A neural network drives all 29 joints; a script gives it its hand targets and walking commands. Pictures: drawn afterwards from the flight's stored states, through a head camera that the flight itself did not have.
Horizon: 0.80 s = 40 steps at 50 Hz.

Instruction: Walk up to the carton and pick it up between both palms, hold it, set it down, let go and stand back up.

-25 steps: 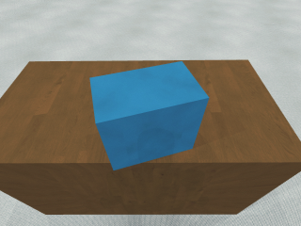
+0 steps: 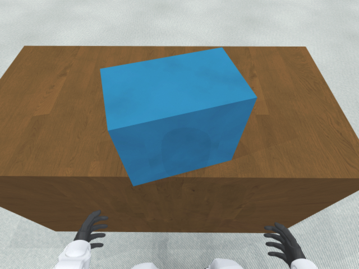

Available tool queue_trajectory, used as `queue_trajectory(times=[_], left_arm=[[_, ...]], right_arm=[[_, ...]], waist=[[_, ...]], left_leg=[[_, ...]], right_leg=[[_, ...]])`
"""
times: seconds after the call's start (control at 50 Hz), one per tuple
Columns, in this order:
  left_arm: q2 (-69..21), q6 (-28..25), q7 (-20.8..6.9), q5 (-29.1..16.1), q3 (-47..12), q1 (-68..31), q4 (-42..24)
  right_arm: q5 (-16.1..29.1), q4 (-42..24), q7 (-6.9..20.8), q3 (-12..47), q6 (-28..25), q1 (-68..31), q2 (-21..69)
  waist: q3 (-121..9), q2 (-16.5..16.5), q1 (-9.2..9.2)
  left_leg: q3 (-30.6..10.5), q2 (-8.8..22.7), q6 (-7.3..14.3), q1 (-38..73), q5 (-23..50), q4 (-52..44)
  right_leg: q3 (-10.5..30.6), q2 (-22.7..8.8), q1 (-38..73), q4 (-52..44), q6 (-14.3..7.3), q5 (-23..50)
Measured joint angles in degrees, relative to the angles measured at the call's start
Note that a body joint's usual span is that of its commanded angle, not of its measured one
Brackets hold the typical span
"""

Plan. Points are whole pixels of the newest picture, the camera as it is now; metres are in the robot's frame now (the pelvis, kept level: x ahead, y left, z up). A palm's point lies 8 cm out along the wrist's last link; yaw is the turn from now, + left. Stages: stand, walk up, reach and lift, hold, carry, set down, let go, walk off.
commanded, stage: reach and lift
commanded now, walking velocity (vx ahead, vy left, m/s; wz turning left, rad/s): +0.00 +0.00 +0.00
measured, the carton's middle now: (175, 121) +0.43 +0.02 +0.06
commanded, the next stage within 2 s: none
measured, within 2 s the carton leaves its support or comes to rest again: neither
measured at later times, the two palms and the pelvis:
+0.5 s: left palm (75, 253) +0.16 +0.23 -0.04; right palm (301, 251) +0.16 -0.25 -0.06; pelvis +0.02 -0.02 +0.02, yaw +1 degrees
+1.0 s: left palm (75, 248) +0.17 +0.22 -0.01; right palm (310, 234) +0.18 -0.26 -0.01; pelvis +0.03 -0.01 +0.02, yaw +0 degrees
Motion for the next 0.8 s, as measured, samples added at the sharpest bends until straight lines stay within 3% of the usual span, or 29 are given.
queue_trajectory(times=[0.22,0.54,0.8], left_arm=[[0.3,-4.2,1.5,-0.7,1.8,4.7,3.7],[0.7,-16.1,3.1,-4.7,1.0,9.5,0.1],[-1.4,-19.3,6.1,-5.0,-1.2,15.0,-6.7]], right_arm=[[-0.7,-5.9,0.3,0.5,1.9,6.6,-0.3],[1.5,-10.8,0.4,1.8,-3.1,10.6,2.3],[7.9,-14.8,3.7,2.1,-4.4,13.0,-1.9]], waist=[[-4.4,-2.7,1.21],[-5.5,-2.3,2.12],[-7.6,-2.9,3.40]], left_leg=[[-0.5,-0.7,-0.8,7.0,4.9,-11.4],[-0.7,-0.9,-0.9,9.4,8.0,-17.7],[-0.4,-1.2,-0.4,10.9,8.1,-19.1]], right_leg=[[-0.5,0.0,5.6,-7.6,-2.0,2.2],[-0.3,0.3,7.9,-13.4,-2.2,5.1],[0.4,0.3,9.8,-16.2,-1.7,6.0]])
